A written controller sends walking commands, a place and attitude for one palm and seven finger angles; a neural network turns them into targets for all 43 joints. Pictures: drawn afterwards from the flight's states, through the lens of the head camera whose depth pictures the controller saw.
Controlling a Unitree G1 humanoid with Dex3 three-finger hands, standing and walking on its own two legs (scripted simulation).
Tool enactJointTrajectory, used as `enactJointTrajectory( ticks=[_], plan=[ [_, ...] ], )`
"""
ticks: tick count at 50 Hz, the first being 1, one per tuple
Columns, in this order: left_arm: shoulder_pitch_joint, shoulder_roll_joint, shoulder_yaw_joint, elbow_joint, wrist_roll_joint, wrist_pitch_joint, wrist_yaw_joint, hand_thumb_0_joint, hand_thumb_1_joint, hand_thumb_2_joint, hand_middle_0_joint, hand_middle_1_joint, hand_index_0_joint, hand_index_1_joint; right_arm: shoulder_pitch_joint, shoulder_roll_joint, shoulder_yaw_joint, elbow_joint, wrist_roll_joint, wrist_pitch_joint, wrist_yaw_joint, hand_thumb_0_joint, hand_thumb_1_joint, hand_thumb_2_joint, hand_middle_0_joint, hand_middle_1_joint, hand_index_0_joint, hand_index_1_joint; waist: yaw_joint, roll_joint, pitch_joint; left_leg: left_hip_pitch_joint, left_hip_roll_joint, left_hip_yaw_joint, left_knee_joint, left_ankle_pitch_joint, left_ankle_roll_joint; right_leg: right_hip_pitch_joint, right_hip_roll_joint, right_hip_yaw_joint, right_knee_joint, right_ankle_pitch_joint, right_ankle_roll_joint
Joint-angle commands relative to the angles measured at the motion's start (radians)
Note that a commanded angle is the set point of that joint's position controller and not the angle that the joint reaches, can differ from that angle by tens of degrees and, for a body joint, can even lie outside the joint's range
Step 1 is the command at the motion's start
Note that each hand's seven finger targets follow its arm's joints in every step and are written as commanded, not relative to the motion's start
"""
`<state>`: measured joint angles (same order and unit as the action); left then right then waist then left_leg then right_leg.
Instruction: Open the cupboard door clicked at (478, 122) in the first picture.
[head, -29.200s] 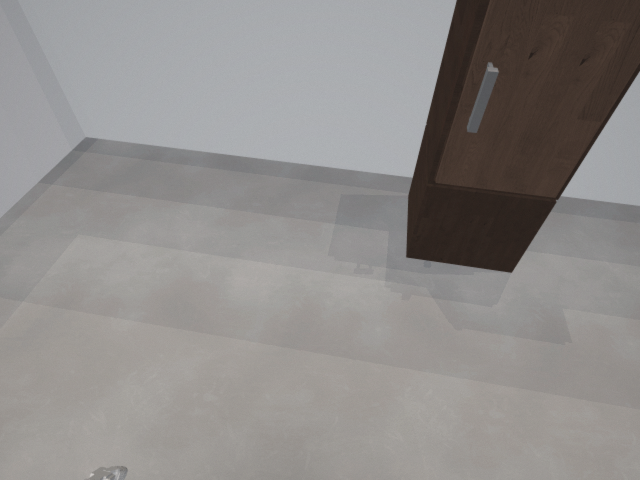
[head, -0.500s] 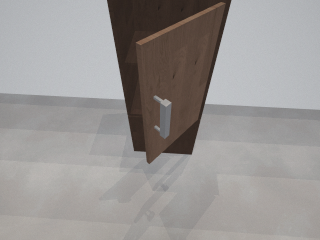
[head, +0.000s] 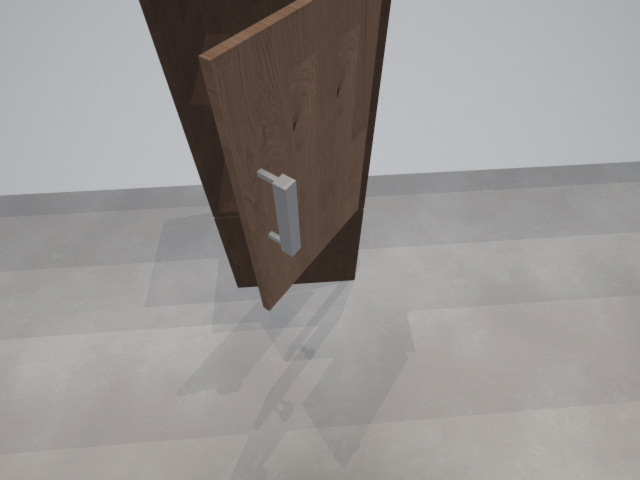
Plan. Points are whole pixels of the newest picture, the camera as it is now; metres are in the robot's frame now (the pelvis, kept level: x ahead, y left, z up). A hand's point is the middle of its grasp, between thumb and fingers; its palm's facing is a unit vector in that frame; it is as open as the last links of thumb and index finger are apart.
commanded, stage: walk to a spot facing it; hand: left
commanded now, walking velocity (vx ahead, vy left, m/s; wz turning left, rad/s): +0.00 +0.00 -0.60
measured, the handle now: (278, 213) +0.51 +0.12 -0.02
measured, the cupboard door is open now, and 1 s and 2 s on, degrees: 50 50 50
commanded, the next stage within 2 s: none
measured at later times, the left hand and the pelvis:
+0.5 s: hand out of the picture +0.07 +0.17 -0.15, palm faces -0.16 -0.95 -0.26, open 7.4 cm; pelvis +0.01 -0.02 +0.01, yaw -16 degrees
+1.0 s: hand (273, 390) +0.26 +0.10 -0.15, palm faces -0.57 -0.77 -0.29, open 7.4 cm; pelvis +0.03 -0.02 -0.01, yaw -36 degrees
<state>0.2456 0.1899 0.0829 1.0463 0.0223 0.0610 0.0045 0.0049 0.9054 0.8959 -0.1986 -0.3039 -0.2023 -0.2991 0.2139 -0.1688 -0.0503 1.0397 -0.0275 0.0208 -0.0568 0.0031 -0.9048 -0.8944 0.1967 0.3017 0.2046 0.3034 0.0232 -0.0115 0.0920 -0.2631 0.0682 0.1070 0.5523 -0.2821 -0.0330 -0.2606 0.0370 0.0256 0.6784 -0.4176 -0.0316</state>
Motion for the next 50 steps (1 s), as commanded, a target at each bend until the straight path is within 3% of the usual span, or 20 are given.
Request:
enactJointTrajectory(
  ticks=[1, 3, 4, 5, 6, 9, 15, 25, 29, 30, 31, 32, 33, 35, 38, 44, 47, 48, 49, 50],
  plan=[
    [0.038, 0.063, 0.022, -0.094, -0.003, -0.018, -0.014, 0.000, 0.900, 0.900, -0.200, -0.300, -0.200, -0.300, 0.012, -0.208, -0.044, -0.081, -0.011, -0.012, -0.005, 0.000, -0.900, -0.900, 0.200, 0.300, 0.200, 0.300, 0.014, 0.186, -0.093, 0.009, 0.298, -0.200, -0.179, 0.235, 0.180, -0.022, -0.053, -0.026, 0.085, -0.065, 0.008],
    [0.138, 0.118, 0.036, -0.071, 0.004, -0.031, -0.012, 0.000, 0.900, 0.900, -0.200, -0.300, -0.200, -0.300, -0.048, -0.187, -0.044, -0.114, 0.000, -0.001, 0.000, 0.000, -0.900, -0.900, 0.200, 0.300, 0.200, 0.300, 0.067, -0.032, -0.082, -0.109, 0.149, -0.056, 0.082, 0.098, 0.072, 0.119, -0.091, 0.057, -0.250, 0.235, 0.000],
    [0.139, 0.236, 0.057, -0.074, 0.017, -0.041, 0.003, 0.000, 0.900, 0.900, -0.200, -0.300, -0.200, -0.300, -0.051, -0.110, -0.035, -0.149, 0.011, 0.002, 0.009, 0.000, -0.900, -0.900, 0.200, 0.300, 0.200, 0.300, 0.055, -0.353, -0.064, -0.304, -0.023, 0.061, 0.327, -0.239, -0.010, 0.183, -0.343, 0.424, -0.391, 0.427, -0.079],
    [0.155, 0.249, 0.054, -0.081, 0.000, -0.039, 0.012, 0.000, 0.900, 0.900, -0.200, -0.300, -0.200, -0.300, -0.089, -0.144, -0.038, -0.166, 0.007, 0.014, 0.011, 0.000, -0.900, -0.900, 0.200, 0.300, 0.200, 0.300, 0.083, -0.262, -0.070, -0.296, -0.030, -0.063, 0.501, -0.326, -0.005, 0.115, -0.393, 0.479, -0.400, 0.482, -0.146],
    [0.108, 0.227, 0.054, -0.087, 0.004, -0.040, 0.019, 0.000, 0.900, 0.900, -0.200, -0.300, -0.200, -0.300, -0.119, -0.131, -0.042, -0.157, 0.008, 0.015, 0.011, 0.000, -0.900, -0.900, 0.200, 0.300, 0.200, 0.300, 0.053, -0.200, -0.031, -0.336, -0.019, -0.121, 0.581, -0.284, -0.001, 0.105, -0.344, 0.470, -0.359, 0.542, -0.183],
    [0.057, 0.183, 0.039, -0.118, -0.003, -0.052, 0.027, 0.000, 0.900, 0.900, -0.200, -0.300, -0.200, -0.300, -0.105, -0.109, -0.033, -0.152, 0.009, 0.011, 0.019, 0.000, -0.900, -0.900, 0.200, 0.300, 0.200, 0.300, 0.013, -0.077, -0.078, -0.345, -0.007, -0.135, 0.597, -0.159, -0.019, 0.184, -0.262, 0.349, -0.278, 0.724, -0.177],
    [0.102, 0.185, 0.041, -0.128, 0.000, -0.053, 0.031, 0.000, 0.900, 0.900, -0.200, -0.300, -0.200, -0.300, -0.149, -0.115, -0.032, -0.184, 0.015, 0.017, 0.015, 0.000, -0.900, -0.900, 0.200, 0.300, 0.200, 0.300, 0.024, -0.085, -0.109, -0.328, -0.036, -0.146, 0.525, -0.119, -0.029, 0.228, -0.223, 0.374, -0.281, 0.752, -0.141],
    [0.108, 0.202, 0.054, -0.165, 0.011, -0.048, 0.032, 0.000, 0.900, 0.900, -0.200, -0.300, -0.200, -0.300, -0.211, -0.108, -0.028, -0.253, 0.029, -0.003, 0.012, 0.000, -0.900, -0.900, 0.200, 0.300, 0.200, 0.300, 0.033, -0.106, -0.132, -0.255, -0.072, -0.171, 0.323, -0.168, -0.015, 0.221, -0.208, 0.511, -0.241, 0.816, -0.178],
    [0.026, 0.203, 0.053, -0.194, 0.002, -0.044, 0.026, 0.000, 0.900, 0.900, -0.200, -0.300, -0.200, -0.300, -0.088, -0.117, -0.027, -0.234, 0.033, -0.015, 0.008, 0.000, -0.900, -0.900, 0.200, 0.300, 0.200, 0.300, -0.033, -0.072, -0.154, 0.004, -0.080, -0.176, 0.004, -0.014, -0.003, 0.069, -0.135, 0.472, -0.183, 0.710, -0.110],
    [0.013, 0.178, 0.046, -0.202, -0.003, -0.043, 0.025, 0.000, 0.900, 0.900, -0.200, -0.300, -0.200, -0.300, -0.028, -0.143, -0.032, -0.217, 0.029, -0.022, 0.003, 0.000, -0.900, -0.900, 0.200, 0.300, 0.200, 0.300, -0.057, 0.005, -0.176, 0.187, -0.014, -0.223, -0.137, 0.080, 0.013, -0.072, -0.073, 0.419, -0.122, 0.537, -0.064],
    [0.047, 0.132, 0.038, -0.215, -0.016, -0.044, 0.014, 0.000, 0.900, 0.900, -0.200, -0.300, -0.200, -0.300, 0.015, -0.238, -0.045, -0.219, 0.011, -0.035, -0.003, 0.000, -0.900, -0.900, 0.200, 0.300, 0.200, 0.300, -0.056, 0.252, -0.223, 0.365, 0.240, -0.477, -0.220, 0.200, 0.115, -0.270, 0.065, 0.259, 0.028, 0.140, 0.001],
    [0.032, 0.133, 0.031, -0.235, -0.009, -0.051, 0.003, 0.000, 0.900, 0.900, -0.200, -0.300, -0.200, -0.300, 0.041, -0.275, -0.047, -0.232, 0.005, -0.030, -0.005, 0.000, -0.900, -0.900, 0.200, 0.300, 0.200, 0.300, -0.048, 0.313, -0.179, 0.305, 0.435, -0.607, -0.245, 0.364, 0.241, -0.334, 0.059, 0.081, 0.260, -0.239, 0.056],
    [0.009, 0.155, 0.033, -0.241, 0.005, -0.049, -0.007, 0.000, 0.900, 0.900, -0.200, -0.300, -0.200, -0.300, 0.041, -0.264, -0.038, -0.243, -0.005, -0.025, -0.005, 0.000, -0.900, -0.900, 0.200, 0.300, 0.200, 0.300, -0.057, 0.156, -0.127, 0.175, 0.435, -0.591, -0.249, 0.334, 0.276, -0.322, 0.020, 0.062, 0.413, -0.220, 0.072],
    [0.000, 0.147, 0.036, -0.218, 0.009, -0.039, -0.017, 0.000, 0.900, 0.900, -0.200, -0.300, -0.200, -0.300, -0.012, -0.214, -0.014, -0.249, -0.008, -0.027, -0.004, 0.000, -0.900, -0.900, 0.200, 0.300, 0.200, 0.300, -0.014, 0.238, -0.088, 0.093, 0.312, -0.390, -0.205, 0.467, 0.214, -0.329, -0.028, 0.045, 0.524, -0.125, 0.082],
    [-0.037, 0.112, 0.020, -0.225, -0.001, -0.027, -0.038, 0.000, 0.900, 0.900, -0.200, -0.300, -0.200, -0.300, 0.008, -0.207, -0.015, -0.235, -0.008, -0.031, -0.001, 0.000, -0.900, -0.900, 0.200, 0.300, 0.200, 0.300, -0.017, 0.187, -0.132, 0.158, 0.223, -0.196, -0.166, 0.594, 0.175, -0.297, -0.049, -0.025, 0.429, -0.051, 0.090],
    [-0.116, 0.100, 0.004, -0.240, -0.002, -0.030, -0.046, 0.000, 0.900, 0.900, -0.200, -0.300, -0.200, -0.300, 0.086, -0.255, -0.034, -0.195, -0.008, -0.022, 0.012, 0.000, -0.900, -0.900, 0.200, 0.300, 0.200, 0.300, -0.057, 0.231, -0.137, 0.149, 0.238, -0.103, -0.116, 0.572, 0.148, -0.122, -0.027, -0.119, 0.081, -0.019, 0.058],
    [-0.030, 0.139, 0.011, -0.210, -0.002, -0.041, -0.039, 0.000, 0.900, 0.900, -0.200, -0.300, -0.200, -0.300, 0.065, -0.259, -0.039, -0.197, 0.001, -0.015, 0.020, 0.000, -0.900, -0.900, 0.200, 0.300, 0.200, 0.300, 0.003, 0.170, -0.152, 0.056, 0.210, -0.044, 0.035, 0.464, 0.071, 0.110, -0.026, -0.121, -0.194, 0.223, 0.023],
    [0.039, 0.221, 0.025, -0.189, 0.004, -0.050, -0.027, 0.000, 0.900, 0.900, -0.200, -0.300, -0.200, -0.300, 0.068, -0.221, -0.034, -0.210, 0.013, -0.014, 0.029, 0.000, -0.900, -0.900, 0.200, 0.300, 0.200, 0.300, 0.032, -0.018, -0.203, -0.109, 0.144, 0.038, 0.214, 0.256, 0.009, 0.315, -0.174, 0.058, -0.250, 0.491, -0.033],
    [0.097, 0.327, 0.049, -0.172, 0.006, -0.055, -0.009, 0.000, 0.900, 0.900, -0.200, -0.300, -0.200, -0.300, 0.014, -0.146, -0.014, -0.258, 0.019, -0.012, 0.031, 0.000, -0.900, -0.900, 0.200, 0.300, 0.200, 0.300, 0.067, -0.307, -0.201, -0.336, -0.004, 0.066, 0.453, -0.353, -0.040, 0.383, -0.434, 0.381, -0.294, 0.847, -0.162],
    [0.113, 0.332, 0.045, -0.170, -0.008, -0.049, 0.002, 0.000, 0.900, 0.900, -0.200, -0.300, -0.200, -0.300, -0.003, -0.181, -0.018, -0.261, 0.017, 0.000, 0.022, 0.000, -0.900, -0.900, 0.200, 0.300, 0.200, 0.300, 0.087, -0.218, -0.188, -0.333, 0.018, -0.073, 0.551, -0.372, -0.026, 0.313, -0.453, 0.370, -0.284, 0.822, -0.222]
  ],
)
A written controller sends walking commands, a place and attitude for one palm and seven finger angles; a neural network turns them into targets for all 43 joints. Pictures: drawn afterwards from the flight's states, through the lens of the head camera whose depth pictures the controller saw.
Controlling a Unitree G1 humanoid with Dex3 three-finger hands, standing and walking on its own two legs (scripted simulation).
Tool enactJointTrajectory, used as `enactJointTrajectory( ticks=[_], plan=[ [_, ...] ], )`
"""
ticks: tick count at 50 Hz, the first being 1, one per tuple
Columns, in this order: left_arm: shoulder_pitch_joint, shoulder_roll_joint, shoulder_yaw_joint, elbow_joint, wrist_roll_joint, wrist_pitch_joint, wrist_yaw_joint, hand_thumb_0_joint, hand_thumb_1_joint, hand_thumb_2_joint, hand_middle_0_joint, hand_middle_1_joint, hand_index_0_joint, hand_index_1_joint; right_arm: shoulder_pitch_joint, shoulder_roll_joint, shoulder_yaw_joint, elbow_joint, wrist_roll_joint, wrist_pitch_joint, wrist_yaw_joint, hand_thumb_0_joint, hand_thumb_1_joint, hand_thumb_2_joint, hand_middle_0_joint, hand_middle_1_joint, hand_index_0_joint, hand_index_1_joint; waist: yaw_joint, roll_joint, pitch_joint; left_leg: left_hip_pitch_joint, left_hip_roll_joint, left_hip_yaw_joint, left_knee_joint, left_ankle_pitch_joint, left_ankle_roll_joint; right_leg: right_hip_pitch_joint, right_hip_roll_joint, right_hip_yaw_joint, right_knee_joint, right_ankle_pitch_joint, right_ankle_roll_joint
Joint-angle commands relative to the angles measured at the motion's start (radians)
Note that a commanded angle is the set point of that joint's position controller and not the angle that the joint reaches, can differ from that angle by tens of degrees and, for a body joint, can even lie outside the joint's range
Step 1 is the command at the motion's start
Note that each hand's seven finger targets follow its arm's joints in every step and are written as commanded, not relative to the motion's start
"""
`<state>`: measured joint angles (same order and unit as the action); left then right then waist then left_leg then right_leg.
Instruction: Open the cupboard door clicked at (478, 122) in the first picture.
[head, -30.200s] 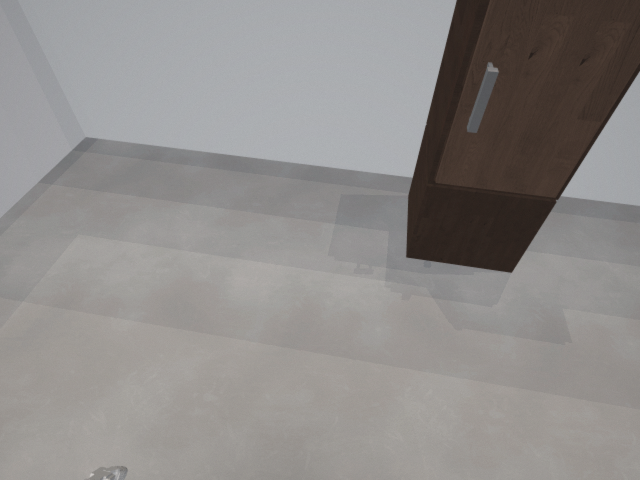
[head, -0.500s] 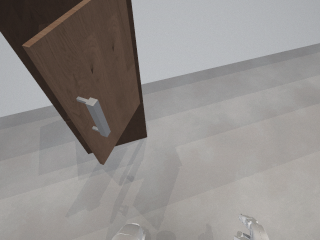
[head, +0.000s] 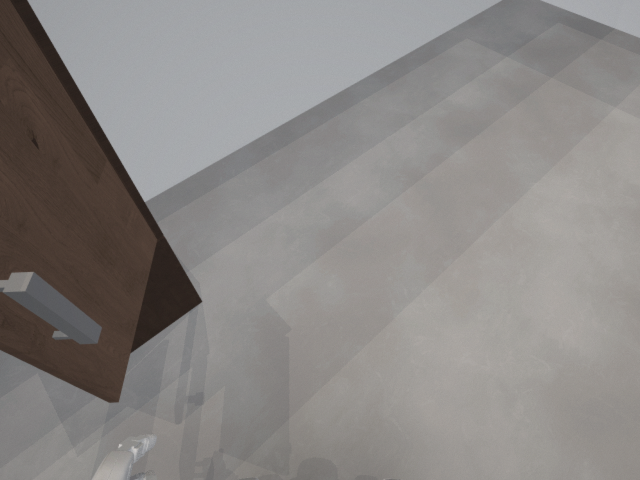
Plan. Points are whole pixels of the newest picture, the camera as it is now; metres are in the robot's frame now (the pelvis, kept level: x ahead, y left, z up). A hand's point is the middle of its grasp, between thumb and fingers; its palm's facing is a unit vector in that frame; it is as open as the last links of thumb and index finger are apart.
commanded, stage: walk to a spot facing it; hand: left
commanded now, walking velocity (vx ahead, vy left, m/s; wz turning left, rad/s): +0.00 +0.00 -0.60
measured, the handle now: (43, 313) +0.31 +0.39 -0.01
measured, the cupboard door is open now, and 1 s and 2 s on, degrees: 50 50 50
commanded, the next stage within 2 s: turn to face it in 1.90 s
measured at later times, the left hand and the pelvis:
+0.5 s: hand (222, 429) +0.19 +0.15 -0.14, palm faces -0.30 -0.94 -0.15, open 7.4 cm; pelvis +0.04 +0.00 +0.02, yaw -18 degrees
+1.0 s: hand (304, 369) +0.29 +0.04 -0.16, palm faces -0.48 -0.87 -0.16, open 7.4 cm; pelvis +0.20 -0.11 +0.01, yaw -32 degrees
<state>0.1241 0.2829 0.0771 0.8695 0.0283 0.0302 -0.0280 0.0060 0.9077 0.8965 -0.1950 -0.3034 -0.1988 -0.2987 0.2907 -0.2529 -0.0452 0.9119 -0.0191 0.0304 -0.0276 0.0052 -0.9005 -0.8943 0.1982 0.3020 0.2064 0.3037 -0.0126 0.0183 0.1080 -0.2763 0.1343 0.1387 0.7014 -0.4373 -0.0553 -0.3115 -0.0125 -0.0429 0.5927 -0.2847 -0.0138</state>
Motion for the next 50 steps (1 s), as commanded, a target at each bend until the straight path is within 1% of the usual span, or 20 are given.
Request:
enactJointTrajectory(
  ticks=[1, 5, 12, 13, 14, 15, 16, 18, 20, 27, 29, 31, 32, 33, 34, 36, 38, 40, 47, 50],
  plan=[
    [0.181, 0.203, 0.054, 0.000, -0.006, -0.013, 0.047, 0.000, 0.900, 0.900, -0.200, -0.300, -0.200, -0.300, -0.094, -0.078, -0.026, -0.116, 0.010, -0.009, -0.013, 0.000, -0.900, -0.900, 0.200, 0.300, 0.200, 0.300, 0.093, -0.299, -0.189, -0.363, -0.036, -0.131, 0.449, -0.177, -0.006, 0.360, -0.321, 0.418, -0.170, 0.662, -0.239],
    [0.046, 0.148, 0.035, -0.043, -0.003, -0.009, 0.053, 0.000, 0.900, 0.900, -0.200, -0.300, -0.200, -0.300, -0.056, -0.057, -0.024, -0.070, 0.011, 0.001, -0.002, 0.000, -0.900, -0.900, 0.200, 0.300, 0.200, 0.300, 0.021, -0.149, -0.161, -0.218, -0.050, -0.114, 0.343, -0.031, -0.022, 0.179, -0.220, 0.296, -0.179, 0.514, -0.185],
    [-0.032, 0.131, 0.037, -0.067, -0.005, 0.001, 0.035, 0.000, 0.900, 0.900, -0.200, -0.300, -0.200, -0.300, 0.080, -0.048, -0.024, -0.044, 0.005, -0.018, -0.002, 0.000, -0.900, -0.900, 0.200, 0.300, 0.200, 0.300, -0.051, -0.153, -0.128, 0.084, -0.108, -0.078, -0.108, 0.130, -0.005, -0.072, -0.129, 0.353, -0.190, 0.015, -0.116],
    [-0.035, 0.094, 0.029, -0.079, -0.010, 0.006, 0.028, 0.000, 0.900, 0.900, -0.200, -0.300, -0.200, -0.300, 0.125, -0.092, -0.029, -0.032, -0.002, -0.028, -0.006, 0.000, -0.900, -0.900, 0.200, 0.300, 0.200, 0.300, -0.069, -0.034, -0.127, 0.199, -0.051, -0.150, -0.262, 0.060, 0.021, -0.198, -0.059, 0.313, -0.126, -0.205, -0.075],
    [-0.020, 0.019, 0.014, -0.101, -0.017, 0.010, 0.015, 0.000, 0.900, 0.900, -0.200, -0.300, -0.200, -0.300, 0.176, -0.192, -0.049, -0.026, -0.024, -0.039, -0.010, 0.000, -0.900, -0.900, 0.200, 0.300, 0.200, 0.300, -0.087, 0.273, -0.116, 0.270, 0.195, -0.468, -0.441, -0.193, 0.112, -0.367, 0.092, 0.159, 0.147, -0.358, -0.013],
    [-0.071, 0.026, 0.012, -0.143, -0.011, -0.003, 0.005, 0.000, 0.900, 0.900, -0.200, -0.300, -0.200, -0.300, 0.199, -0.240, -0.054, -0.042, -0.024, -0.045, -0.019, 0.000, -0.900, -0.900, 0.200, 0.300, 0.200, 0.300, -0.094, 0.291, -0.101, 0.200, 0.384, -0.675, -0.556, -0.312, 0.209, -0.404, 0.063, 0.062, 0.372, -0.349, 0.015],
    [-0.108, 0.040, 0.025, -0.135, 0.004, -0.009, -0.007, 0.000, 0.900, 0.900, -0.200, -0.300, -0.200, -0.300, 0.167, -0.226, -0.051, -0.043, -0.029, -0.056, -0.015, 0.000, -0.900, -0.900, 0.200, 0.300, 0.200, 0.300, -0.084, 0.183, -0.075, 0.142, 0.375, -0.690, -0.575, -0.279, 0.234, -0.399, 0.014, 0.105, 0.500, -0.284, 0.015],
    [-0.067, 0.023, 0.030, -0.094, 0.007, -0.017, -0.026, 0.000, 0.900, 0.900, -0.200, -0.300, -0.200, -0.300, 0.065, -0.153, -0.029, -0.063, -0.025, -0.067, -0.011, 0.000, -0.900, -0.900, 0.200, 0.300, 0.200, 0.300, -0.019, 0.144, -0.032, 0.080, 0.255, -0.431, -0.539, -0.122, 0.176, -0.369, -0.035, 0.071, 0.583, -0.134, 0.026],
    [-0.044, -0.011, 0.022, -0.074, 0.004, -0.016, -0.039, 0.000, 0.900, 0.900, -0.200, -0.300, -0.200, -0.300, 0.061, -0.117, -0.020, -0.054, -0.019, -0.078, -0.015, 0.000, -0.900, -0.900, 0.200, 0.300, 0.200, 0.300, -0.008, 0.160, -0.059, 0.141, 0.192, -0.248, -0.505, 0.042, 0.147, -0.358, -0.050, 0.028, 0.528, -0.062, 0.039],
    [-0.142, -0.051, 0.001, -0.082, 0.001, -0.027, -0.044, 0.000, 0.900, 0.900, -0.200, -0.300, -0.200, -0.300, 0.193, -0.117, -0.033, 0.015, -0.023, -0.079, 0.003, 0.000, -0.900, -0.900, 0.200, 0.300, 0.200, 0.300, -0.069, 0.157, -0.058, 0.185, 0.214, -0.037, -0.454, 0.236, 0.145, -0.211, -0.037, -0.081, 0.150, -0.071, 0.027],
    [-0.124, -0.040, 0.003, -0.072, 0.002, -0.031, -0.042, 0.000, 0.900, 0.900, -0.200, -0.300, -0.200, -0.300, 0.180, -0.128, -0.035, 0.017, -0.025, -0.075, 0.006, 0.000, -0.900, -0.900, 0.200, 0.300, 0.200, 0.300, -0.057, 0.175, -0.066, 0.170, 0.226, -0.009, -0.407, 0.244, 0.135, -0.120, -0.018, -0.107, 0.066, -0.089, 0.012],
    [0.036, -0.003, 0.017, -0.015, 0.004, -0.041, -0.035, 0.000, 0.900, 0.900, -0.200, -0.300, -0.200, -0.300, 0.135, -0.126, -0.034, 0.009, -0.017, -0.071, 0.012, 0.000, -0.900, -0.900, 0.200, 0.300, 0.200, 0.300, 0.032, 0.103, -0.125, 0.076, 0.176, 0.072, -0.189, 0.319, 0.091, 0.149, 0.038, -0.143, -0.070, -0.011, -0.024],
    [0.207, 0.074, 0.038, 0.039, 0.005, -0.054, -0.025, 0.000, 0.900, 0.900, -0.200, -0.300, -0.200, -0.300, 0.094, -0.104, -0.027, -0.012, -0.001, -0.075, 0.022, 0.000, -0.900, -0.900, 0.200, 0.300, 0.200, 0.300, 0.119, -0.048, -0.203, -0.128, 0.117, 0.152, 0.065, 0.342, 0.049, 0.452, -0.061, 0.006, -0.137, -0.086, -0.087],
    [0.381, 0.217, 0.078, 0.084, 0.000, -0.062, -0.005, 0.000, 0.900, 0.900, -0.200, -0.300, -0.200, -0.300, -0.003, -0.031, -0.007, -0.083, 0.017, -0.082, 0.030, 0.000, -0.900, -0.900, 0.200, 0.300, 0.200, 0.300, 0.197, -0.375, -0.254, -0.466, -0.044, 0.157, 0.394, -0.180, -0.004, 0.660, -0.365, 0.510, -0.266, -0.068, -0.226],
    [0.387, 0.238, 0.077, 0.094, -0.021, -0.060, 0.011, 0.000, 0.900, 0.900, -0.200, -0.300, -0.200, -0.300, -0.086, -0.073, -0.018, -0.106, 0.007, -0.080, 0.020, 0.000, -0.900, -0.900, 0.200, 0.300, 0.200, 0.300, 0.193, -0.295, -0.203, -0.569, -0.026, -0.039, 0.542, -0.205, 0.003, 0.589, -0.427, 0.628, -0.328, -0.014, -0.283],
    [0.231, 0.139, 0.050, 0.057, -0.015, -0.059, 0.028, 0.000, 0.900, 0.900, -0.200, -0.300, -0.200, -0.300, -0.123, -0.069, -0.028, -0.081, 0.002, -0.077, 0.020, 0.000, -0.900, -0.900, 0.200, 0.300, 0.200, 0.300, 0.109, -0.185, -0.090, -0.530, 0.040, -0.125, 0.541, -0.033, 0.000, 0.362, -0.350, 0.478, -0.347, -0.055, -0.248],
    [0.127, 0.077, 0.030, 0.034, -0.006, -0.071, 0.031, 0.000, 0.900, 0.900, -0.200, -0.300, -0.200, -0.300, -0.075, -0.040, -0.028, -0.036, -0.007, -0.056, 0.026, 0.000, -0.900, -0.900, 0.200, 0.300, 0.200, 0.300, 0.028, -0.145, -0.044, -0.366, 0.037, -0.109, 0.400, 0.050, -0.016, 0.153, -0.270, 0.302, -0.372, 0.039, -0.200],
    [0.116, 0.081, 0.029, 0.045, -0.001, -0.084, 0.026, 0.000, 0.900, 0.900, -0.200, -0.300, -0.200, -0.300, -0.039, -0.015, -0.030, -0.019, -0.007, -0.049, 0.035, 0.000, -0.900, -0.900, 0.200, 0.300, 0.200, 0.300, 0.002, -0.143, -0.053, -0.282, 0.004, -0.087, 0.294, 0.098, -0.014, 0.106, -0.227, 0.245, -0.376, 0.057, -0.191],
    [0.160, 0.090, 0.033, 0.087, -0.007, -0.094, 0.016, 0.000, 0.900, 0.900, -0.200, -0.300, -0.200, -0.300, -0.154, -0.014, -0.028, -0.068, -0.001, -0.080, 0.042, 0.000, -0.900, -0.900, 0.200, 0.300, 0.200, 0.300, 0.019, -0.135, -0.037, -0.186, -0.061, -0.067, -0.013, 0.200, 0.003, 0.161, -0.204, 0.246, -0.332, 0.150, -0.174],
    [0.142, 0.062, 0.032, 0.092, -0.012, -0.090, 0.020, 0.000, 0.900, 0.900, -0.200, -0.300, -0.200, -0.300, -0.007, -0.057, -0.038, -0.012, -0.007, -0.097, 0.025, 0.000, -0.900, -0.900, 0.200, 0.300, 0.200, 0.300, -0.061, -0.020, -0.097, 0.159, -0.087, -0.062, -0.212, 0.249, 0.028, 0.044, -0.125, 0.193, -0.115, 0.257, -0.119]
  ],
)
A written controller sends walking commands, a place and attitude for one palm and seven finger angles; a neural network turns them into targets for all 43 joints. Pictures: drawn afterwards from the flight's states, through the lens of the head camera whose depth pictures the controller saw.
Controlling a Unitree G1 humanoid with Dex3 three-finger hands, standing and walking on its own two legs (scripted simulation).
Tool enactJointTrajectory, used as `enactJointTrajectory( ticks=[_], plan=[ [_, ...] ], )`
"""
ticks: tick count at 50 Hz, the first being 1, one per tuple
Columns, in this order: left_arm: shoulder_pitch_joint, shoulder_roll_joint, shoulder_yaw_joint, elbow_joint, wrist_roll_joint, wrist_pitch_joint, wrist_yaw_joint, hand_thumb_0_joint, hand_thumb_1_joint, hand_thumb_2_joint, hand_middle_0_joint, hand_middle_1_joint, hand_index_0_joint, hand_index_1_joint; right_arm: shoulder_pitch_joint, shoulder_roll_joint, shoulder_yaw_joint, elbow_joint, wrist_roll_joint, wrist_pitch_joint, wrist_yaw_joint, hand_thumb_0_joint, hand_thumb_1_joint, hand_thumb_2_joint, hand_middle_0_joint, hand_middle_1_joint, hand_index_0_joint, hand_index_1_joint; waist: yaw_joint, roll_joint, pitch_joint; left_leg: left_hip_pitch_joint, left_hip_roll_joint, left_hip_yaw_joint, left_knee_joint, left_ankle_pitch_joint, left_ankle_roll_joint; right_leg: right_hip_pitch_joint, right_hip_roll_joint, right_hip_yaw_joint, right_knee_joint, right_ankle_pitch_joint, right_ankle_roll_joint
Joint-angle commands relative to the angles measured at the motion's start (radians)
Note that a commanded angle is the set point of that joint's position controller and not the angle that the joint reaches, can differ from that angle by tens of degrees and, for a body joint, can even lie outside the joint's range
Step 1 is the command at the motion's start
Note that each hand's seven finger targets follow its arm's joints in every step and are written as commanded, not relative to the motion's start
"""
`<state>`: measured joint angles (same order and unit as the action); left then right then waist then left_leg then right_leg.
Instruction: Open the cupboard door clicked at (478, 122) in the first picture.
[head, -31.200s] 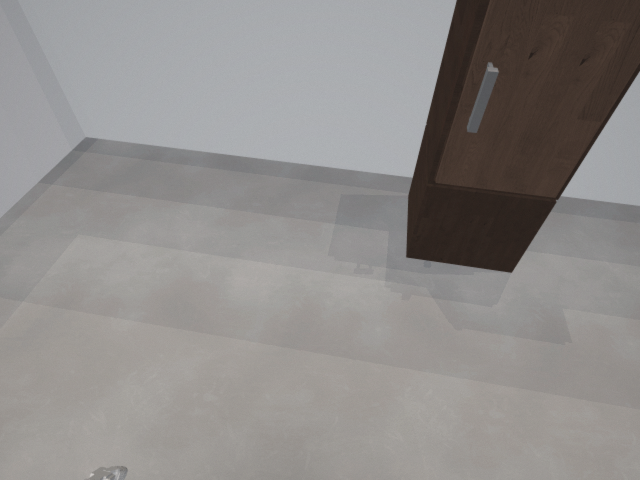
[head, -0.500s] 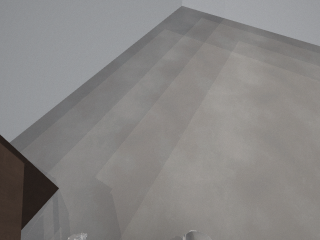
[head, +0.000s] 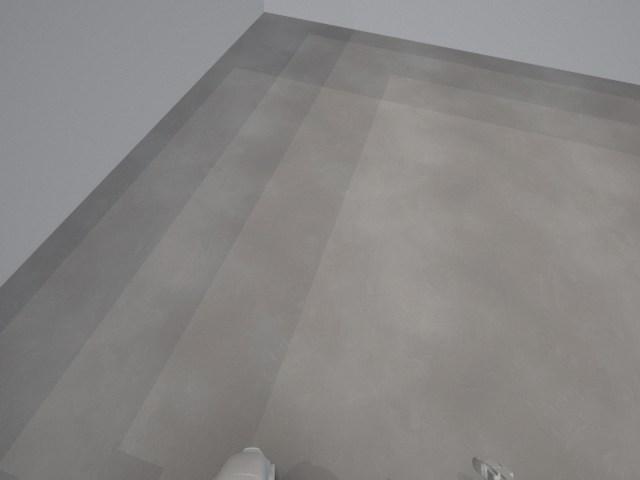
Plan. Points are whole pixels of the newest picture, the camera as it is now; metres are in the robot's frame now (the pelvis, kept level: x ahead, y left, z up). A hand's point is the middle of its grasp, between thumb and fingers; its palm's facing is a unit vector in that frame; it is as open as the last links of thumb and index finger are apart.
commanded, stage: walk to a spot facing it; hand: left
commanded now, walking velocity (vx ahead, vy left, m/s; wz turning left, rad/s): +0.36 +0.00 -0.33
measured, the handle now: out of the picture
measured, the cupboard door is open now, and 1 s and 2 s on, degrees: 50 50 50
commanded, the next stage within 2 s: turn to face it in 0.90 s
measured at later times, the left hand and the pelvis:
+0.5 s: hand (273, 314) +0.39 +0.11 -0.16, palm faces -0.20 -0.95 -0.23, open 7.4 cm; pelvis +0.23 -0.05 -0.01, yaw -10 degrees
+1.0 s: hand (289, 278) +0.48 +0.09 -0.18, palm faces -0.14 -0.98 -0.15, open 7.4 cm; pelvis +0.46 -0.08 +0.00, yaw -12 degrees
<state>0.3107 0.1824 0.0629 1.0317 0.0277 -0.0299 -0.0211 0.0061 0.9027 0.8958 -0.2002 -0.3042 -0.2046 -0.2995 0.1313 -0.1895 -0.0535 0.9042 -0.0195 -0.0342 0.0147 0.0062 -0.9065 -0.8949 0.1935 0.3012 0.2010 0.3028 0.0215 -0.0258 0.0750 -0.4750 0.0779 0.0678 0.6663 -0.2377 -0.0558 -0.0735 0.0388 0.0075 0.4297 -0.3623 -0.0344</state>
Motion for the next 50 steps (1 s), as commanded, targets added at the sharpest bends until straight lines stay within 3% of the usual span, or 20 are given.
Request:
enactJointTrajectory(
  ticks=[1, 2, 3, 6, 10, 16, 19, 20, 21, 22, 23, 25, 28, 37, 40, 41, 42, 43, 46, 50],
  plan=[
    [-0.031, 0.126, 0.040, -0.085, -0.018, -0.030, 0.008, 0.000, 0.900, 0.900, -0.200, -0.300, -0.200, -0.300, 0.310, -0.209, -0.050, 0.036, -0.020, -0.042, -0.029, 0.000, -0.900, -0.900, 0.200, 0.300, 0.200, 0.300, -0.155, 0.184, -0.164, 0.579, 0.134, -0.203, -0.229, -0.022, 0.098, -0.339, -0.085, 0.065, 0.301, 0.243, -0.049],
    [-0.005, 0.076, 0.024, -0.105, -0.024, -0.033, -0.003, 0.000, 0.900, 0.900, -0.200, -0.300, -0.200, -0.300, 0.440, -0.305, -0.065, 0.058, -0.035, -0.042, -0.037, 0.000, -0.900, -0.900, 0.200, 0.300, 0.200, 0.300, -0.178, 0.382, -0.258, 0.726, 0.404, -0.550, -0.357, -0.065, 0.216, -0.536, 0.035, -0.059, 0.673, -0.203, -0.005],
    [-0.057, 0.097, 0.027, -0.122, -0.009, -0.040, 0.001, 0.000, 0.900, 0.900, -0.200, -0.300, -0.200, -0.300, 0.414, -0.279, -0.053, 0.056, -0.027, -0.028, -0.036, 0.000, -0.900, -0.900, 0.200, 0.300, 0.200, 0.300, -0.166, 0.260, -0.211, 0.605, 0.445, -0.612, -0.405, -0.182, 0.263, -0.583, -0.014, 0.027, 0.833, -0.223, -0.023],
    [-0.116, 0.080, 0.028, -0.106, 0.003, -0.029, -0.018, 0.000, 0.900, 0.900, -0.200, -0.300, -0.200, -0.300, 0.235, -0.141, -0.018, 0.017, -0.023, -0.043, -0.038, 0.000, -0.900, -0.900, 0.200, 0.300, 0.200, 0.300, -0.076, 0.182, -0.028, 0.348, 0.333, -0.351, -0.462, -0.113, 0.187, -0.628, -0.131, 0.033, 0.898, 0.026, 0.001],
    [-0.109, 0.026, 0.009, -0.102, 0.005, 0.002, -0.029, 0.000, 0.900, 0.900, -0.200, -0.300, -0.200, -0.300, 0.249, -0.126, -0.011, 0.058, -0.015, -0.057, -0.039, 0.000, -0.900, -0.900, 0.200, 0.300, 0.200, 0.300, -0.037, 0.164, -0.069, 0.363, 0.246, -0.058, -0.454, 0.181, 0.158, -0.539, -0.148, -0.026, 0.630, 0.093, 0.027],
    [-0.222, 0.030, 0.002, -0.128, 0.005, 0.004, -0.033, 0.000, 0.900, 0.900, -0.200, -0.300, -0.200, -0.300, 0.293, -0.139, -0.015, 0.096, -0.022, -0.033, -0.022, 0.000, -0.900, -0.900, 0.200, 0.300, 0.200, 0.300, -0.056, 0.165, -0.012, 0.296, 0.237, 0.040, -0.463, 0.070, 0.155, -0.365, -0.107, -0.125, 0.267, 0.155, 0.018],
    [-0.147, 0.072, 0.012, -0.094, 0.005, -0.002, -0.027, 0.000, 0.900, 0.900, -0.200, -0.300, -0.200, -0.300, 0.290, -0.151, -0.008, 0.113, -0.019, -0.022, -0.021, 0.000, -0.900, -0.900, 0.200, 0.300, 0.200, 0.300, 0.001, 0.126, -0.037, 0.273, 0.213, 0.075, -0.317, 0.147, 0.119, -0.146, -0.060, -0.167, 0.144, 0.154, -0.006],
    [-0.023, 0.114, 0.022, -0.052, 0.006, -0.011, -0.020, 0.000, 0.900, 0.900, -0.200, -0.300, -0.200, -0.300, 0.277, -0.141, -0.005, 0.115, -0.012, -0.021, -0.016, 0.000, -0.900, -0.900, 0.200, 0.300, 0.200, 0.300, 0.061, 0.053, -0.086, 0.205, 0.161, 0.129, -0.138, 0.222, 0.089, 0.037, -0.052, -0.140, 0.106, 0.131, -0.034],
    [0.140, 0.206, 0.049, -0.005, 0.010, -0.024, -0.006, 0.000, 0.900, 0.900, -0.200, -0.300, -0.200, -0.300, 0.267, -0.097, 0.005, 0.100, 0.003, -0.027, -0.008, 0.000, -0.900, -0.900, 0.200, 0.300, 0.200, 0.300, 0.133, -0.143, -0.178, -0.015, 0.076, 0.205, 0.166, 0.115, 0.049, 0.297, -0.253, 0.125, 0.028, -0.006, -0.113],
    [0.240, 0.304, 0.070, 0.021, -0.009, -0.024, 0.006, 0.000, 0.900, 0.900, -0.200, -0.300, -0.200, -0.300, 0.231, -0.065, 0.009, 0.055, 0.014, -0.032, -0.011, 0.000, -0.900, -0.900, 0.200, 0.300, 0.200, 0.300, 0.154, -0.336, -0.229, -0.221, -0.030, 0.142, 0.462, -0.390, 0.025, 0.404, -0.489, 0.524, -0.148, 0.034, -0.220],
    [0.189, 0.292, 0.064, 0.017, -0.019, -0.021, 0.015, 0.000, 0.900, 0.900, -0.200, -0.300, -0.200, -0.300, 0.167, -0.101, -0.006, 0.059, 0.009, -0.031, -0.015, 0.000, -0.900, -0.900, 0.200, 0.300, 0.200, 0.300, 0.139, -0.228, -0.179, -0.283, 0.020, 0.013, 0.589, -0.341, 0.034, 0.319, -0.490, 0.514, -0.178, 0.043, -0.236],
    [0.044, 0.180, 0.037, -0.020, -0.018, -0.021, 0.029, 0.000, 0.900, 0.900, -0.200, -0.300, -0.200, -0.300, 0.124, -0.090, -0.012, 0.077, 0.003, -0.027, -0.019, 0.000, -0.900, -0.900, 0.200, 0.300, 0.200, 0.300, 0.059, -0.126, -0.073, -0.248, 0.097, -0.055, 0.568, -0.179, 0.029, 0.110, -0.423, 0.321, -0.179, 0.181, -0.195],
    [-0.039, 0.112, 0.012, -0.030, -0.008, -0.042, 0.028, 0.000, 0.900, 0.900, -0.200, -0.300, -0.200, -0.300, 0.210, -0.024, -0.001, 0.127, -0.006, 0.004, -0.010, 0.000, -0.900, -0.900, 0.200, 0.300, 0.200, 0.300, -0.035, -0.093, -0.026, -0.079, 0.093, -0.009, 0.370, -0.107, 0.009, -0.098, -0.332, 0.090, -0.221, 0.294, -0.152],
    [0.024, 0.135, 0.013, 0.035, -0.008, -0.060, 0.025, 0.000, 0.900, 0.900, -0.200, -0.300, -0.200, -0.300, 0.048, -0.026, -0.010, 0.057, 0.000, -0.015, 0.015, 0.000, -0.900, -0.900, 0.200, 0.300, 0.200, 0.300, -0.025, -0.077, 0.017, -0.027, 0.029, 0.043, -0.009, 0.045, 0.043, 0.018, -0.309, 0.018, -0.195, 0.376, -0.125],
    [0.025, 0.126, 0.011, 0.045, -0.012, -0.054, 0.027, 0.000, 0.900, 0.900, -0.200, -0.300, -0.200, -0.300, 0.184, -0.072, -0.020, 0.106, -0.009, -0.026, 0.000, 0.000, -0.900, -0.900, 0.200, 0.300, 0.200, 0.300, -0.104, 0.007, -0.029, 0.286, -0.033, 0.075, -0.138, 0.085, 0.075, -0.077, -0.248, -0.045, 0.063, 0.590, -0.081],
    [0.032, 0.103, 0.009, 0.025, -0.016, -0.050, 0.024, 0.000, 0.900, 0.900, -0.200, -0.300, -0.200, -0.300, 0.339, -0.147, -0.036, 0.144, -0.019, -0.031, -0.012, 0.000, -0.900, -0.900, 0.200, 0.300, 0.200, 0.300, -0.165, 0.136, -0.119, 0.508, 0.085, -0.086, -0.181, 0.090, 0.134, -0.229, -0.178, -0.094, 0.301, 0.468, -0.039],
    [0.084, 0.055, 0.000, 0.006, -0.026, -0.047, 0.015, 0.000, 0.900, 0.900, -0.200, -0.300, -0.200, -0.300, 0.462, -0.254, -0.059, 0.170, -0.032, -0.031, -0.022, 0.000, -0.900, -0.900, 0.200, 0.300, 0.200, 0.300, -0.171, 0.372, -0.236, 0.692, 0.346, -0.455, -0.297, 0.069, 0.249, -0.442, -0.030, -0.157, 0.667, -0.071, 0.004],
    [0.008, 0.072, -0.001, -0.032, -0.016, -0.052, 0.017, 0.000, 0.900, 0.900, -0.200, -0.300, -0.200, -0.300, 0.458, -0.261, -0.054, 0.168, -0.021, -0.016, -0.026, 0.000, -0.900, -0.900, 0.200, 0.300, 0.200, 0.300, -0.172, 0.270, -0.215, 0.588, 0.414, -0.558, -0.394, -0.064, 0.298, -0.498, -0.032, -0.052, 0.844, -0.220, -0.014],
    [-0.055, 0.056, 0.003, -0.022, 0.000, -0.032, 0.002, 0.000, 0.900, 0.900, -0.200, -0.300, -0.200, -0.300, 0.229, -0.130, -0.023, 0.101, -0.017, -0.031, -0.033, 0.000, -0.900, -0.900, 0.200, 0.300, 0.200, 0.300, -0.072, 0.167, -0.026, 0.267, 0.326, -0.350, -0.485, -0.201, 0.209, -0.560, -0.150, 0.009, 0.901, 0.007, 0.005],
    [0.003, -0.002, -0.006, -0.007, -0.001, 0.003, -0.002, 0.000, 0.900, 0.900, -0.200, -0.300, -0.200, -0.300, 0.185, -0.114, -0.012, 0.105, -0.011, -0.045, -0.036, 0.000, -0.900, -0.900, 0.200, 0.300, 0.200, 0.300, -0.015, 0.142, -0.057, 0.213, 0.244, -0.062, -0.472, 0.094, 0.177, -0.419, -0.166, -0.038, 0.597, 0.060, 0.033]
  ],
)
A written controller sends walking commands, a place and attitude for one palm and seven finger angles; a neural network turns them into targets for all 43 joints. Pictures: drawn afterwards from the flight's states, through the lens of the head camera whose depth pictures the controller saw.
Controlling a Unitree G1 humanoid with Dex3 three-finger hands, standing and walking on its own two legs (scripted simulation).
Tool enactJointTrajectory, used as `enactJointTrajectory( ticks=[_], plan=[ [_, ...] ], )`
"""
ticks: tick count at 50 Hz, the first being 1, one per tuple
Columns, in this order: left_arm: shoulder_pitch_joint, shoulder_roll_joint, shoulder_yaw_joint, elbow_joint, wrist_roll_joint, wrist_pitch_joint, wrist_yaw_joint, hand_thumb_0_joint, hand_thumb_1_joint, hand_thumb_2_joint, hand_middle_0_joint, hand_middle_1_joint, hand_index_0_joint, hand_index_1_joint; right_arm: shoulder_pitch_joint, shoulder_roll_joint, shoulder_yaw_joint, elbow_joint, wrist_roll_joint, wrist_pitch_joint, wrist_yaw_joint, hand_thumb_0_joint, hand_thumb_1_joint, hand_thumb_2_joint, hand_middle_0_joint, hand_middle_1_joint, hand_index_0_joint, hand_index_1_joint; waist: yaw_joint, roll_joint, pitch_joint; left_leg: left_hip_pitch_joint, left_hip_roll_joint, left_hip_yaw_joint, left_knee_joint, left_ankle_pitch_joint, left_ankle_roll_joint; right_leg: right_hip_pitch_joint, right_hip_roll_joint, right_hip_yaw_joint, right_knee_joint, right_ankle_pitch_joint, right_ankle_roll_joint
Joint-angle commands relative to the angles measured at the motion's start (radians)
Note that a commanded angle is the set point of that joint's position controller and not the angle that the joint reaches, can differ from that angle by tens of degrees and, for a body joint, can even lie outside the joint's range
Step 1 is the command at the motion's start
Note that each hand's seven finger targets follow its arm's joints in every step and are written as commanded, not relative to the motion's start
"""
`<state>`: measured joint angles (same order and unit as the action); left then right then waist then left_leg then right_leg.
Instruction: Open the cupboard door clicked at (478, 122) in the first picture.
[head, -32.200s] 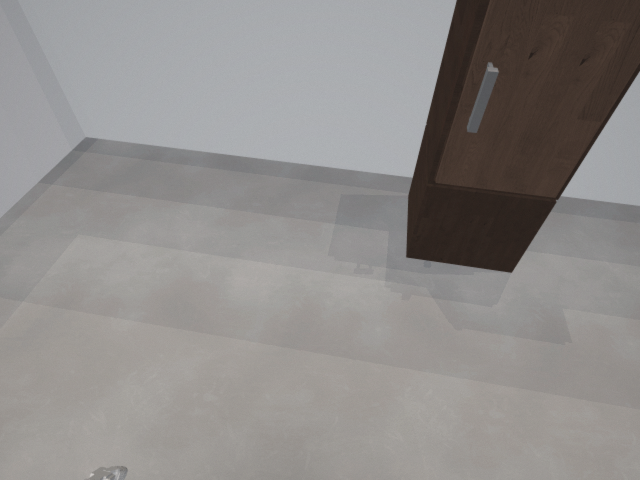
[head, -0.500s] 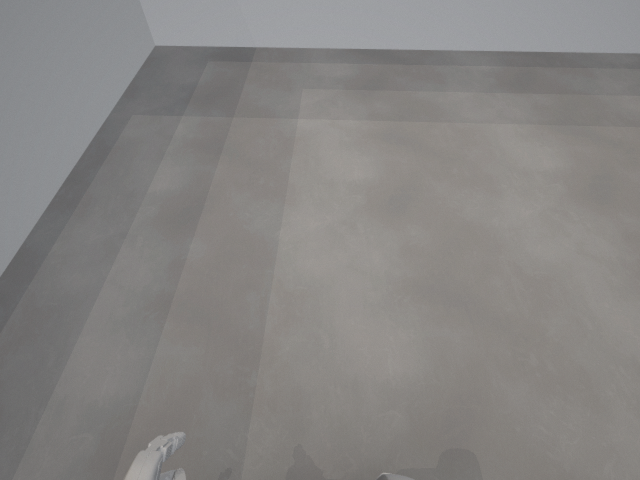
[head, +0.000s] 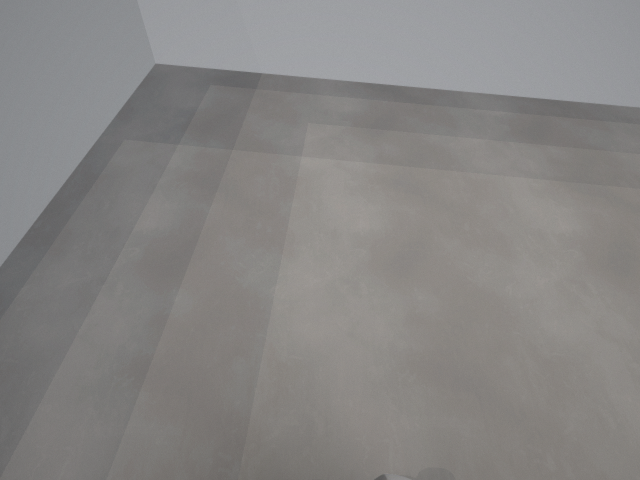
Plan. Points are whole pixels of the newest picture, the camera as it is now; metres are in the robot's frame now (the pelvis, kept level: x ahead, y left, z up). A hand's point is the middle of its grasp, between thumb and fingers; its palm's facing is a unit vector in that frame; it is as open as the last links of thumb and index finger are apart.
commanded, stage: turn to face it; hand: left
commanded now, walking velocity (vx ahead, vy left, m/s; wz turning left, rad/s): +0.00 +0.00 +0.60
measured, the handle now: out of the picture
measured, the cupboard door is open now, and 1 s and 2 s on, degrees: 50 50 50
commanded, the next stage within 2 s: none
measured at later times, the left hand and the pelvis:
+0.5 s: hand (211, 456) +0.17 +0.17 -0.18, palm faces +0.28 -0.94 -0.19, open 7.3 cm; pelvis +0.16 -0.02 -0.01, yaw +15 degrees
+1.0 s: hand (233, 434) +0.20 +0.14 -0.14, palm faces +0.51 -0.81 -0.31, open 7.4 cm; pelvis +0.23 -0.08 +0.00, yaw +32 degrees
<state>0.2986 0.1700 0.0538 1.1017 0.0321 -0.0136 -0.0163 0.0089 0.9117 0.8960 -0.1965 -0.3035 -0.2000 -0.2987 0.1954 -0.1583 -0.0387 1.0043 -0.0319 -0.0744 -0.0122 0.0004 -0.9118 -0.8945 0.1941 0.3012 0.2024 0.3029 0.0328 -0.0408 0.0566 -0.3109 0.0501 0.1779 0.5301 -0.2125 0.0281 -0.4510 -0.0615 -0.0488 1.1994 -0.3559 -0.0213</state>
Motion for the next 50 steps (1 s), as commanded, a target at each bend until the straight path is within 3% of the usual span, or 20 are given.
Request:
enactJointTrajectory(
  ticks=[1, 4, 7, 9, 10, 11, 16, 21, 23, 24, 25, 26, 32, 37, 40, 41, 43, 44, 47, 50],
  plan=[
    [0.002, 0.003, 0.001, -0.081, -0.005, -0.013, -0.005, 0.000, 0.900, 0.900, -0.200, -0.300, -0.200, -0.300, 0.122, -0.139, -0.024, 0.009, 0.003, 0.000, -0.007, 0.000, -0.900, -0.900, 0.200, 0.300, 0.200, 0.300, -0.025, 0.148, -0.037, 0.015, 0.249, -0.145, -0.328, 0.112, 0.100, 0.013, -0.064, 0.002, -0.278, 0.066, 0.027],
    [-0.006, -0.003, -0.007, -0.080, -0.004, -0.017, 0.002, 0.000, 0.900, 0.900, -0.200, -0.300, -0.200, -0.300, 0.123, -0.141, -0.024, 0.022, 0.007, 0.020, -0.005, 0.000, -0.900, -0.900, 0.200, 0.300, 0.200, 0.300, -0.023, 0.131, -0.018, -0.057, 0.209, -0.156, -0.279, 0.046, 0.109, 0.164, -0.019, -0.066, -0.483, 0.117, 0.050],
    [0.048, 0.073, 0.009, -0.066, -0.004, -0.024, 0.010, 0.000, 0.900, 0.900, -0.200, -0.300, -0.200, -0.300, 0.092, -0.127, -0.025, 0.018, 0.015, 0.039, 0.001, 0.000, -0.900, -0.900, 0.200, 0.300, 0.200, 0.300, 0.017, 0.092, -0.038, -0.129, 0.115, -0.147, -0.135, -0.105, 0.037, 0.342, -0.007, -0.070, -0.673, 0.188, 0.061],
    [0.098, 0.229, 0.040, -0.069, -0.001, -0.030, 0.025, 0.000, 0.900, 0.900, -0.200, -0.300, -0.200, -0.300, 0.105, -0.057, -0.014, -0.011, 0.018, 0.054, 0.014, 0.000, -0.900, -0.900, 0.200, 0.300, 0.200, 0.300, 0.040, -0.222, -0.051, -0.285, -0.044, -0.019, 0.192, -0.339, -0.050, 0.435, -0.338, 0.264, -0.888, 0.177, -0.049],
    [0.119, 0.242, 0.040, -0.080, -0.008, -0.024, 0.031, 0.000, 0.900, 0.900, -0.200, -0.300, -0.200, -0.300, 0.073, -0.067, -0.020, -0.028, 0.018, 0.069, 0.014, 0.000, -0.900, -0.900, 0.200, 0.300, 0.200, 0.300, 0.057, -0.204, -0.063, -0.250, -0.029, -0.080, 0.404, -0.438, -0.048, 0.376, -0.439, 0.329, -0.964, 0.201, -0.121],
    [0.072, 0.223, 0.042, -0.083, -0.008, -0.032, 0.039, 0.000, 0.900, 0.900, -0.200, -0.300, -0.200, -0.300, 0.059, -0.070, -0.027, -0.024, 0.016, 0.074, 0.008, 0.000, -0.900, -0.900, 0.200, 0.300, 0.200, 0.300, 0.036, -0.313, -0.063, -0.301, 0.004, -0.130, 0.544, -0.393, -0.054, 0.383, -0.422, 0.326, -0.946, 0.348, -0.141],
    [-0.041, 0.154, 0.032, -0.135, -0.005, -0.026, 0.049, 0.000, 0.900, 0.900, -0.200, -0.300, -0.200, -0.300, 0.044, -0.036, -0.019, -0.015, 0.021, 0.092, 0.024, 0.000, -0.900, -0.900, 0.200, 0.300, 0.200, 0.300, -0.019, -0.125, -0.075, -0.219, 0.031, -0.091, 0.445, -0.248, -0.080, 0.352, -0.316, -0.056, -0.830, 0.652, -0.082],
    [-0.056, 0.193, 0.047, -0.157, -0.006, -0.015, 0.047, 0.000, 0.900, 0.900, -0.200, -0.300, -0.200, -0.300, 0.022, -0.049, -0.018, -0.060, 0.018, 0.093, 0.035, 0.000, -0.900, -0.900, 0.200, 0.300, 0.200, 0.300, -0.023, -0.118, -0.081, -0.107, -0.013, -0.010, 0.132, -0.120, -0.068, 0.377, -0.300, -0.141, -0.712, 0.665, -0.046],
    [-0.073, 0.203, 0.049, -0.176, -0.017, -0.010, 0.042, 0.000, 0.900, 0.900, -0.200, -0.300, -0.200, -0.300, 0.089, -0.116, -0.034, -0.062, 0.010, 0.089, 0.035, 0.000, -0.900, -0.900, 0.200, 0.300, 0.200, 0.300, -0.075, -0.038, -0.128, 0.110, -0.020, -0.014, -0.030, 0.078, -0.049, 0.274, -0.278, -0.179, -0.544, 0.596, 0.006],
    [-0.073, 0.166, 0.046, -0.207, -0.023, -0.002, 0.037, 0.000, 0.900, 0.900, -0.200, -0.300, -0.200, -0.300, 0.156, -0.215, -0.058, -0.065, 0.000, 0.082, 0.031, 0.000, -0.900, -0.900, 0.200, 0.300, 0.200, 0.300, -0.113, 0.195, -0.189, 0.274, 0.160, -0.265, -0.081, 0.381, 0.040, 0.081, -0.180, -0.207, -0.340, 0.269, 0.071],
    [-0.135, 0.113, 0.022, -0.259, -0.027, 0.004, 0.036, 0.000, 0.900, 0.900, -0.200, -0.300, -0.200, -0.300, 0.218, -0.309, -0.080, -0.066, 0.002, 0.084, 0.022, 0.000, -0.900, -0.900, 0.200, 0.300, 0.200, 0.300, -0.148, 0.400, -0.204, 0.326, 0.392, -0.570, -0.135, 0.737, 0.192, -0.111, -0.058, -0.131, -0.099, -0.348, 0.114],
    [-0.190, 0.138, 0.024, -0.274, -0.012, 0.020, 0.045, 0.000, 0.900, 0.900, -0.200, -0.300, -0.200, -0.300, 0.231, -0.310, -0.077, -0.050, 0.005, 0.085, 0.010, 0.000, -0.900, -0.900, 0.200, 0.300, 0.200, 0.300, -0.154, 0.247, -0.208, 0.290, 0.399, -0.571, -0.145, 0.596, 0.212, -0.136, -0.049, 0.001, -0.006, -0.325, 0.096],
    [-0.134, 0.123, 0.033, -0.231, -0.015, 0.035, 0.028, 0.000, 0.900, 0.900, -0.200, -0.300, -0.200, -0.300, 0.009, -0.254, -0.062, -0.131, 0.006, 0.073, -0.005, 0.000, -0.900, -0.900, 0.200, 0.300, 0.200, 0.300, -0.047, 0.194, -0.129, 0.135, 0.215, -0.349, -0.164, 0.398, 0.128, -0.090, -0.040, 0.041, -0.104, -0.066, 0.112],
    [-0.148, 0.122, 0.027, -0.266, -0.016, 0.035, 0.027, 0.000, 0.900, 0.900, -0.200, -0.300, -0.200, -0.300, -0.015, -0.280, -0.079, -0.149, 0.002, 0.088, 0.006, 0.000, -0.900, -0.900, 0.200, 0.300, 0.200, 0.300, -0.054, 0.192, -0.121, 0.099, 0.181, -0.382, -0.151, 0.305, 0.123, 0.027, 0.016, 0.003, -0.364, -0.072, 0.106],
    [-0.066, 0.139, 0.032, -0.262, -0.018, 0.021, 0.029, 0.000, 0.900, 0.900, -0.200, -0.300, -0.200, -0.300, -0.074, -0.283, -0.086, -0.173, 0.008, 0.100, 0.009, 0.000, -0.900, -0.900, 0.200, 0.300, 0.200, 0.300, -0.016, 0.208, -0.122, 0.009, 0.142, -0.405, -0.083, 0.267, 0.090, 0.201, 0.054, -0.024, -0.598, 0.040, 0.095],
    [-0.020, 0.161, 0.039, -0.257, -0.017, 0.013, 0.032, 0.000, 0.900, 0.900, -0.200, -0.300, -0.200, -0.300, -0.094, -0.265, -0.085, -0.184, 0.014, 0.102, 0.011, 0.000, -0.900, -0.900, 0.200, 0.300, 0.200, 0.300, 0.010, 0.159, -0.138, -0.056, 0.099, -0.388, -0.023, 0.181, 0.054, 0.313, 0.027, -0.011, -0.748, 0.131, 0.087],
    [0.008, 0.315, 0.062, -0.265, 0.004, 0.000, 0.046, 0.000, 0.900, 0.900, -0.200, -0.300, -0.200, -0.300, -0.109, -0.167, -0.069, -0.226, 0.023, 0.100, 0.023, 0.000, -0.900, -0.900, 0.200, 0.300, 0.200, 0.300, 0.035, -0.300, -0.117, -0.317, -0.120, -0.167, 0.434, -0.423, -0.072, 0.403, -0.431, 0.420, -0.938, 0.343, -0.102],
    [-0.007, 0.278, 0.050, -0.267, -0.005, -0.006, 0.051, 0.000, 0.900, 0.900, -0.200, -0.300, -0.200, -0.300, -0.111, -0.203, -0.075, -0.211, 0.014, 0.110, 0.022, 0.000, -0.900, -0.900, 0.200, 0.300, 0.200, 0.300, 0.021, -0.246, -0.098, -0.304, -0.061, -0.243, 0.622, -0.406, -0.061, 0.320, -0.434, 0.381, -0.908, 0.401, -0.140],
    [-0.104, 0.186, 0.027, -0.287, -0.011, -0.004, 0.054, 0.000, 0.900, 0.900, -0.200, -0.300, -0.200, -0.300, -0.097, -0.160, -0.063, -0.170, 0.015, 0.128, 0.035, 0.000, -0.900, -0.900, 0.200, 0.300, 0.200, 0.300, -0.042, -0.159, -0.063, -0.304, -0.020, -0.203, 0.713, -0.245, -0.091, 0.322, -0.273, 0.109, -0.818, 0.627, -0.094],
    [-0.049, 0.191, 0.029, -0.270, -0.009, -0.010, 0.056, 0.000, 0.900, 0.900, -0.200, -0.300, -0.200, -0.300, -0.125, -0.138, -0.051, -0.165, 0.020, 0.132, 0.042, 0.000, -0.900, -0.900, 0.200, 0.300, 0.200, 0.300, -0.020, -0.154, -0.085, -0.271, -0.025, -0.145, 0.557, -0.226, -0.102, 0.421, -0.255, 0.015, -0.792, 0.765, -0.068]
  ],
)
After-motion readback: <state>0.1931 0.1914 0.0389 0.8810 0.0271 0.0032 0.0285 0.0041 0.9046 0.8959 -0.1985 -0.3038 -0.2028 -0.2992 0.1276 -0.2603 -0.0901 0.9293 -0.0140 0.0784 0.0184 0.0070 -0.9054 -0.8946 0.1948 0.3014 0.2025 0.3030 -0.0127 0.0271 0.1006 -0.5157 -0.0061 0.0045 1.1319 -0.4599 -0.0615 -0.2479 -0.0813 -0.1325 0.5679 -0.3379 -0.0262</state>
